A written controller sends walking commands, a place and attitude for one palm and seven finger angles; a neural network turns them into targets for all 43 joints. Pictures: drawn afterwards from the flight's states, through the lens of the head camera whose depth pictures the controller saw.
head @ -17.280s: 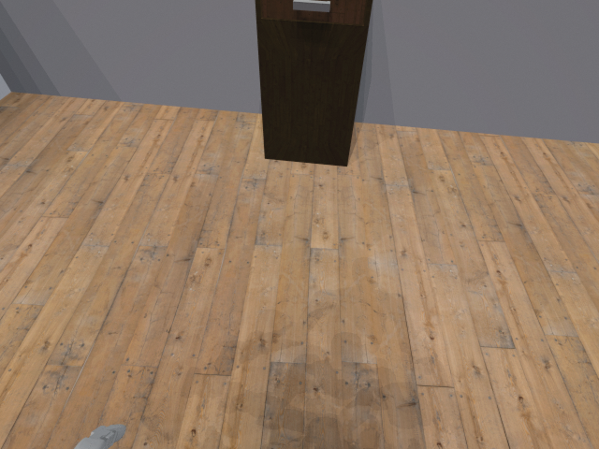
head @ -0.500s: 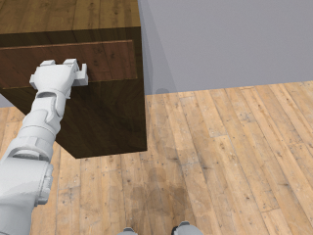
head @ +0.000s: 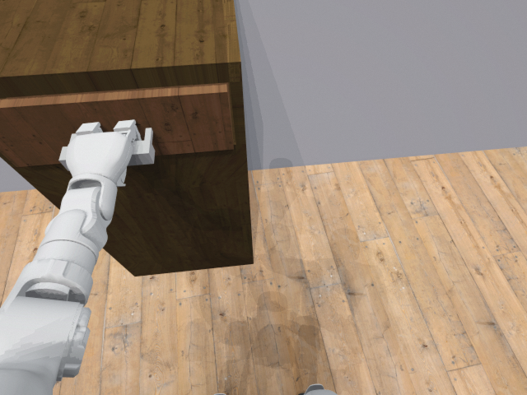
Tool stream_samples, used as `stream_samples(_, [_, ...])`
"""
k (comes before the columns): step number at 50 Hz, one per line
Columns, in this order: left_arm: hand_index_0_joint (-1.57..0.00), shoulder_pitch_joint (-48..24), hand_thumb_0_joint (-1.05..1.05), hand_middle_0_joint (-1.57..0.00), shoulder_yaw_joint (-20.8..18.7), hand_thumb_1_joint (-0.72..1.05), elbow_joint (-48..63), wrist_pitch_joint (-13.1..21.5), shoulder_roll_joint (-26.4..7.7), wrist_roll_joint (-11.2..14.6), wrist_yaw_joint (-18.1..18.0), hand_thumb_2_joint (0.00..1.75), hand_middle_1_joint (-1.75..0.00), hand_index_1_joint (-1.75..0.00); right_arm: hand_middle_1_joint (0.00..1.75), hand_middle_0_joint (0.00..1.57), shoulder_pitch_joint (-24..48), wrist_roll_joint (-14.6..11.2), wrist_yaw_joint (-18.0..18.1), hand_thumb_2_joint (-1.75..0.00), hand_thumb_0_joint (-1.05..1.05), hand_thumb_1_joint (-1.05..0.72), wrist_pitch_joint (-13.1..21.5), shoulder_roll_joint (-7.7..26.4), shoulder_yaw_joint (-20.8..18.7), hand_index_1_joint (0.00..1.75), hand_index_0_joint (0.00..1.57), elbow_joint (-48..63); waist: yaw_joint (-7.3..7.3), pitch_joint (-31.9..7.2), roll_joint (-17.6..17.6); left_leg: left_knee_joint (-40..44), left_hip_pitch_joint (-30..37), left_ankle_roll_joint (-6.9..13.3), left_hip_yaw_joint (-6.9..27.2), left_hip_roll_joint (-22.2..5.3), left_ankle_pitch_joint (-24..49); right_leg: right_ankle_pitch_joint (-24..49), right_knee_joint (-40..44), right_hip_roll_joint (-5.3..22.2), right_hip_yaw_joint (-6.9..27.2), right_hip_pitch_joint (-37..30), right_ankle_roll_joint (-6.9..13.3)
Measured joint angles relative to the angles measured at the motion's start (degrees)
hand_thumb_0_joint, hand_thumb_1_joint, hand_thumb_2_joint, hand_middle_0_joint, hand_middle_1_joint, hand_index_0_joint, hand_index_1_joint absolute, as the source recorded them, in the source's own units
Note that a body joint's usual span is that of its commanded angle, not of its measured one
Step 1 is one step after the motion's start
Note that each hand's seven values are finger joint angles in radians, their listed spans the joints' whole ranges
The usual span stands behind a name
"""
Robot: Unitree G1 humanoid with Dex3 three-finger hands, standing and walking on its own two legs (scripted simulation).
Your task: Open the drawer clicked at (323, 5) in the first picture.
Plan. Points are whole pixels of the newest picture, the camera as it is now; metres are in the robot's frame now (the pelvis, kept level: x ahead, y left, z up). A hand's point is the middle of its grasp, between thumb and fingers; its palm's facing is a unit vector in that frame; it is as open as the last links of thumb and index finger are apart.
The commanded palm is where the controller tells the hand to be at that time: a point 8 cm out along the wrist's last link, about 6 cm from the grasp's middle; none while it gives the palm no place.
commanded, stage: pull the drawer open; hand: left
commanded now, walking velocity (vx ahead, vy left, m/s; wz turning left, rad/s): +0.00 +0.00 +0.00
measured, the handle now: (110, 145) +0.51 +0.25 +0.04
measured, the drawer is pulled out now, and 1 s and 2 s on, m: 0.02 0.15 0.28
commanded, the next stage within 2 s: none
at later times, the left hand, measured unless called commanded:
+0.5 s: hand (109, 218) +0.38 +0.23 +0.02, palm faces -0.02 -0.04 -1.00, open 6.1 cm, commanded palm +0.35 +0.24 +0.08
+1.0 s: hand (105, 249) +0.33 +0.23 +0.02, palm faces -0.01 -0.04 -1.00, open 6.1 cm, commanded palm +0.29 +0.24 +0.08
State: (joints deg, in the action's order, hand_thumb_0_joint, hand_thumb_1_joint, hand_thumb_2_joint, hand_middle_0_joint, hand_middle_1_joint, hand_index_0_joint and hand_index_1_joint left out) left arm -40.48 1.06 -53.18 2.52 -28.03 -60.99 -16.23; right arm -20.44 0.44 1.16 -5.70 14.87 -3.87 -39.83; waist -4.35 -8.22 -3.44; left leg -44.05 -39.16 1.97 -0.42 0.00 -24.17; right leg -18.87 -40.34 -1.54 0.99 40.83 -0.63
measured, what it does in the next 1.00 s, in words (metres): stands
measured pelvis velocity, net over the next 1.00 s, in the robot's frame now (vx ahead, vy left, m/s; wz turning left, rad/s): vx -0.01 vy -0.01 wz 0.01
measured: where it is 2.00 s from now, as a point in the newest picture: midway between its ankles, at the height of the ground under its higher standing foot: outside the picture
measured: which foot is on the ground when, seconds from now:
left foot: down 0.00-1.00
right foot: down 0.00-1.00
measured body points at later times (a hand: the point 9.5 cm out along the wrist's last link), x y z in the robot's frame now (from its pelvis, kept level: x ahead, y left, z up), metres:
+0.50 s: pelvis +0.00 -0.01 +0.01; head +0.06 -0.02 +0.45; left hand +0.37 +0.23 +0.08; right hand +0.13 -0.27 -0.12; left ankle -0.04 +0.09 -0.71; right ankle -0.01 -0.13 -0.71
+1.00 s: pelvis -0.01 -0.01 +0.01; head +0.04 -0.04 +0.46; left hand +0.32 +0.23 +0.08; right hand +0.13 -0.27 -0.11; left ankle -0.04 +0.09 -0.71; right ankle -0.01 -0.13 -0.71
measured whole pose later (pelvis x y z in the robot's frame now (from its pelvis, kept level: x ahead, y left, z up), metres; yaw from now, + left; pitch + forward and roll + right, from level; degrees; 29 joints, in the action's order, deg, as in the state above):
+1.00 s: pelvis -0.01 -0.01 +0.01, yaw +1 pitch +11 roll +0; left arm -11.9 3.6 -26.8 0.8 -23.1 -59.7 -18.3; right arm -12.1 -0.6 3.3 -3.7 14.2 -3.1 -37.9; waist 0.4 -5.6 -3.2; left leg -38.8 -27.5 0.9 -0.3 0.5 -21.8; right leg -18.3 -38.2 -1.0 1.0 30.5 0.5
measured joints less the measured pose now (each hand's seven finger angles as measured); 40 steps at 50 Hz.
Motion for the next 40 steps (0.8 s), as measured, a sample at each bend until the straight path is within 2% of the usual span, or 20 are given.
stream_samples(12, [-0.36,11.1,0.01,-0.30,1.6,0.64,11.0,-1.4,2.9,0.8,-0.6,0.80,-1.35,-1.35,0.30,0.21,3.7,-0.6,-0.2,-0.90,0.00,-0.91,-0.2,-0.4,0.0,0.30,0.20,1.6,2.03,0.2,-0.1,2.4,4.9,-0.2,0.3,0.2,0.4,-0.1,1.8,0.2,-0.3,-4.8,0.2])
stream_samples(21, [-0.37,16.2,0.01,-0.30,2.6,0.64,15.6,-1.3,4.3,0.7,-1.1,0.81,-1.35,-1.35,0.30,0.21,6.9,-0.8,0.6,-0.90,0.00,-0.91,0.2,-0.5,0.5,0.30,0.20,2.8,3.40,0.9,0.2,3.4,7.4,-0.5,0.7,0.5,1.0,0.0,2.0,0.5,-0.7,-7.1,0.5])
stream_samples(29, [-0.38,18.1,0.01,-0.30,2.7,0.63,16.9,-0.7,4.4,0.3,-1.5,0.82,-1.35,-1.35,0.30,0.21,8.1,-0.9,1.4,-0.90,0.00,-0.91,0.7,-0.7,0.8,0.30,0.20,2.9,3.96,1.6,0.6,3.6,8.4,-0.8,0.9,0.5,1.6,0.2,1.6,0.6,-0.9,-7.9,0.9])
stream_samples(40, [-0.38,23.8,0.01,-0.30,2.5,0.63,21.8,-1.2,4.6,1.1,-1.7,0.82,-1.35,-1.35,0.30,0.21,7.5,-1.1,1.8,-0.90,0.01,-0.91,1.3,-0.7,0.7,0.30,0.20,2.3,4.29,2.1,0.1,4.5,10.1,-1.0,0.4,0.5,2.1,0.5,1.9,0.5,-0.3,-9.1,1.0])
